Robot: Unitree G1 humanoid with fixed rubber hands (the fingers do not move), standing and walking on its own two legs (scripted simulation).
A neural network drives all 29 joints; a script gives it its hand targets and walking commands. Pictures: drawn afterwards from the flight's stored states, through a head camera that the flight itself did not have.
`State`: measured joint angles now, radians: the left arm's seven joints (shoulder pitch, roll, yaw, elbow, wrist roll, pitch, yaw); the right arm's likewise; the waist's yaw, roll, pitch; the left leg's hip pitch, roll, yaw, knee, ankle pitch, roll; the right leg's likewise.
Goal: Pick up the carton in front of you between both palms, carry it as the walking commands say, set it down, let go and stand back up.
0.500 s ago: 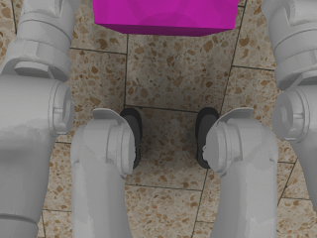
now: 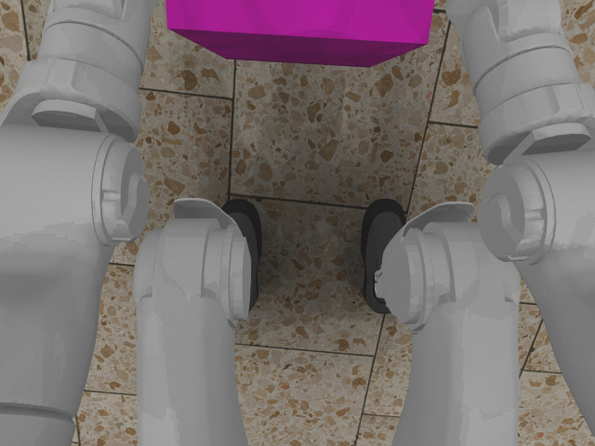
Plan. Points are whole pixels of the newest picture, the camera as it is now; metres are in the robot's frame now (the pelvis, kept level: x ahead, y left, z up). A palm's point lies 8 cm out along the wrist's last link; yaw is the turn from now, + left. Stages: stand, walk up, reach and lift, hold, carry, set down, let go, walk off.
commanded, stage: reach and lift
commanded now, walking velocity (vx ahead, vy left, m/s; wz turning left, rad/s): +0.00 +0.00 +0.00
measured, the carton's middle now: out of the picture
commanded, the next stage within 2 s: none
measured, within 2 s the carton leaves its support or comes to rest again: leaves its support in 0.20 s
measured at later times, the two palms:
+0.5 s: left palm out of the picture +0.53 +0.17 -0.02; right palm out of the picture +0.53 -0.13 -0.03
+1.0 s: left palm out of the picture +0.49 +0.16 +0.13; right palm out of the picture +0.49 -0.14 +0.12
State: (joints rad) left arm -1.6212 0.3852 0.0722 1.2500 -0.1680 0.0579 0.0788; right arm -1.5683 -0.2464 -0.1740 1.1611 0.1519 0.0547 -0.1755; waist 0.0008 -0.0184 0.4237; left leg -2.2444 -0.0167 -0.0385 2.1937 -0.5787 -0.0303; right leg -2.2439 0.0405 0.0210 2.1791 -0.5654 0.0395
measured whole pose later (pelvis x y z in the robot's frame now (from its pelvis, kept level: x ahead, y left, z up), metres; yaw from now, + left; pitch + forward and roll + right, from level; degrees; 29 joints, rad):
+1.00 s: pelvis +0.02 -0.01 +0.16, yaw +2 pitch +41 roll +0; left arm -0.98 -0.01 0.44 0.64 0.23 0.43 0.01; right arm -0.93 0.06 -0.49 0.57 -0.20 0.42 -0.06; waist 0.01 -0.01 -0.21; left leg -1.87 -0.03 -0.04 1.64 -0.49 -0.03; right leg -1.87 0.05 0.06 1.64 -0.50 0.04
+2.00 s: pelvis +0.10 -0.01 +0.40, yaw +2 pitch +0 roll +0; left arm -0.27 -0.15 0.27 0.38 0.26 0.55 0.00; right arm -0.27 0.15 -0.26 0.39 -0.24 0.55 -0.02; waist 0.01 0.00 -0.08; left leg -0.26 0.00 -0.05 0.50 -0.24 -0.02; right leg -0.27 0.02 0.06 0.52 -0.26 0.00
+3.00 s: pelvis +0.10 -0.01 +0.41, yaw +2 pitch -6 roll +0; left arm -0.27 -0.15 0.23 0.27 0.28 0.69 -0.02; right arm -0.26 0.15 -0.23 0.27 -0.27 0.69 0.01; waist 0.01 0.01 0.03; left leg -0.05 0.00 -0.05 0.35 -0.19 -0.02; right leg -0.06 0.02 0.06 0.37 -0.20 0.00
